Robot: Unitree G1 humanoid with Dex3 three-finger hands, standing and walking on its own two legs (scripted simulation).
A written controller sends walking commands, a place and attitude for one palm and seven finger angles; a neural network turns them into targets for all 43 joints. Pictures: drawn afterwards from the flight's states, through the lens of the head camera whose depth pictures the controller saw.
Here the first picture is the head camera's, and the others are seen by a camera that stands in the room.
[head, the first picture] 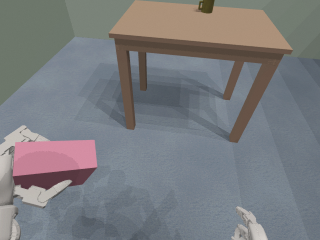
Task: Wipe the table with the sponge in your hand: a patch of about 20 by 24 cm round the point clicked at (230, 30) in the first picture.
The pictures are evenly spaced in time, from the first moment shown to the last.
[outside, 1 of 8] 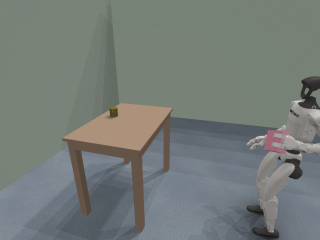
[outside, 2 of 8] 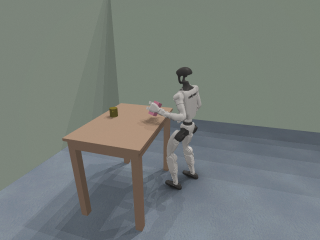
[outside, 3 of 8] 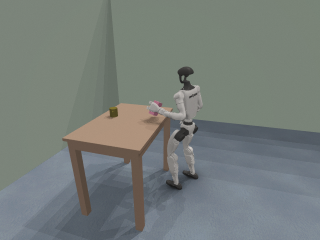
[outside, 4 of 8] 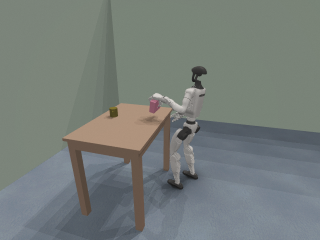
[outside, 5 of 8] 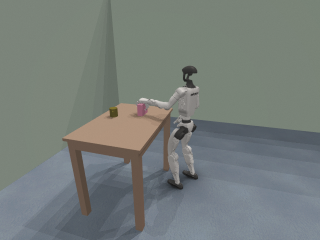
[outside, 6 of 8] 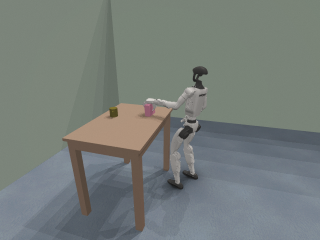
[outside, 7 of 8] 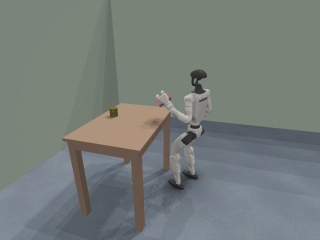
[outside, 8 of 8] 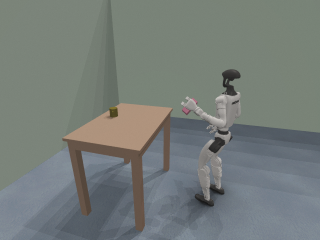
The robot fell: no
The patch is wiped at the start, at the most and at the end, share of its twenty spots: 0.00 1.00 1.00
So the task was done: yes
